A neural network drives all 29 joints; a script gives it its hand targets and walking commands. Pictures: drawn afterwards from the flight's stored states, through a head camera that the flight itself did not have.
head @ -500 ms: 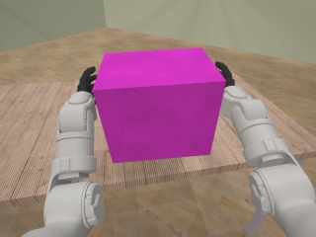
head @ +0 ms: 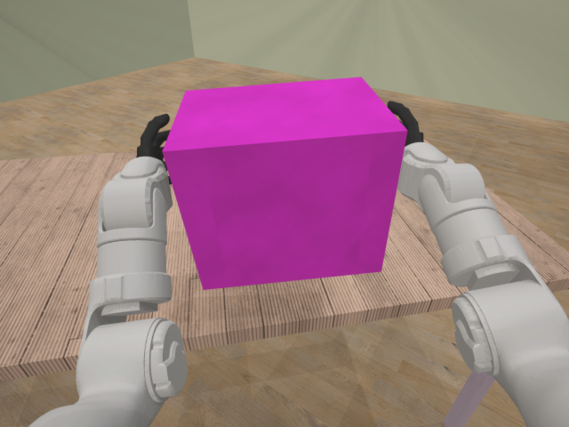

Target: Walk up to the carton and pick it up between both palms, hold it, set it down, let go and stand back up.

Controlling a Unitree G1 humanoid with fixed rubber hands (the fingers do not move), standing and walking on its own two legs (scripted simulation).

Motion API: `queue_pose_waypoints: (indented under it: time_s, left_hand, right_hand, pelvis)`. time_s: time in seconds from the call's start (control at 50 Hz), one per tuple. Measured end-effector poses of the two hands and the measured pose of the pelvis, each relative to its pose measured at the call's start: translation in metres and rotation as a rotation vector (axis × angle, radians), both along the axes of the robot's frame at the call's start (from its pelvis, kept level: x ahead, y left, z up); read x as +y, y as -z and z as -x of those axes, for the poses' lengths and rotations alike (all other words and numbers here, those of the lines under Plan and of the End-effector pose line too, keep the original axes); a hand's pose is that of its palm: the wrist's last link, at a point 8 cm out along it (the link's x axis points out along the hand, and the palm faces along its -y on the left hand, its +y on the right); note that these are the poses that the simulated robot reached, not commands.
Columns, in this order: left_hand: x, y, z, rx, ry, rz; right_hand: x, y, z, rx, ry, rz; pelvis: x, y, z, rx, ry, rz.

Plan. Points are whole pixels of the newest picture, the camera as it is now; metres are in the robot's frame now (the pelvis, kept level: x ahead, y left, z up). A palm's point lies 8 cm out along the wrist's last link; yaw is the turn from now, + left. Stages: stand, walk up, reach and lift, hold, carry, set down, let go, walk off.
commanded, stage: reach and lift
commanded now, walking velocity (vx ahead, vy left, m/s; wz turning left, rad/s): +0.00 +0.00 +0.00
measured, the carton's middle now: (283, 181) +0.38 +0.00 +0.23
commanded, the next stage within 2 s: hold in 0.20 s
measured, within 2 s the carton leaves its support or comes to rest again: neither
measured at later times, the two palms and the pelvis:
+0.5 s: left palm (141, 159) +0.36 +0.17 +0.28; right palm (408, 139) +0.36 -0.17 +0.30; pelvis -0.01 +0.00 +0.00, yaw +0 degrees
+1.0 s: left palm (145, 155) +0.37 +0.17 +0.28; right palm (411, 138) +0.37 -0.17 +0.30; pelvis -0.01 -0.01 +0.00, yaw +0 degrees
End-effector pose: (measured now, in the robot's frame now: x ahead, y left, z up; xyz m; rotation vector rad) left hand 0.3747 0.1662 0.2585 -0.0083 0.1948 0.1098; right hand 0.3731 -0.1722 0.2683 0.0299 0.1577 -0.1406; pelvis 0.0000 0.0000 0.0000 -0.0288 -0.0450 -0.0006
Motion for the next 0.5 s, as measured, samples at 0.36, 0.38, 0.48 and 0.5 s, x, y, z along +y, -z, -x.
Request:
queue_pose_waypoints:
  time_s: [0.36, 0.38, 0.48, 0.5]
  left_hand:
    - [0.003, -0.02, 0.009, -0.002, -0.011, 0.017]
    - [0.004, -0.021, 0.01, -0.003, -0.012, 0.016]
    - [0.006, -0.022, 0.013, 0.003, -0.014, 0.025]
    - [0.007, -0.023, 0.013, 0.002, -0.014, 0.024]
  right_hand:
    - [0.003, -0.022, 0.007, 0.003, -0.01, 0.002]
    - [0.004, -0.023, 0.007, 0.003, -0.011, 0.004]
    - [0.006, -0.026, 0.008, 0.01, -0.012, 0.003]
    - [0.007, -0.027, 0.009, 0.009, -0.012, 0.003]
  pelvis:
    - [-0.002, 0.0, 0.004, 0.008, 0.005, -0.002]
    - [-0.002, 0.0, 0.005, 0.008, 0.005, -0.002]
    - [-0.003, 0.0, 0.006, 0.006, -0.001, -0.001]
    - [-0.003, 0.001, 0.007, 0.008, -0.002, -0.001]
